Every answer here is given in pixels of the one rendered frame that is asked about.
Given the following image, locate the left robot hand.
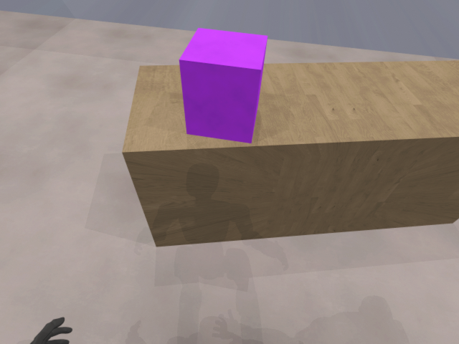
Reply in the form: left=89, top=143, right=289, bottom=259
left=30, top=317, right=72, bottom=344

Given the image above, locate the pedestal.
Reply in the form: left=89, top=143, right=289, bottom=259
left=122, top=60, right=459, bottom=247

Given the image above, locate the carton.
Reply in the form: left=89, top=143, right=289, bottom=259
left=179, top=28, right=268, bottom=143

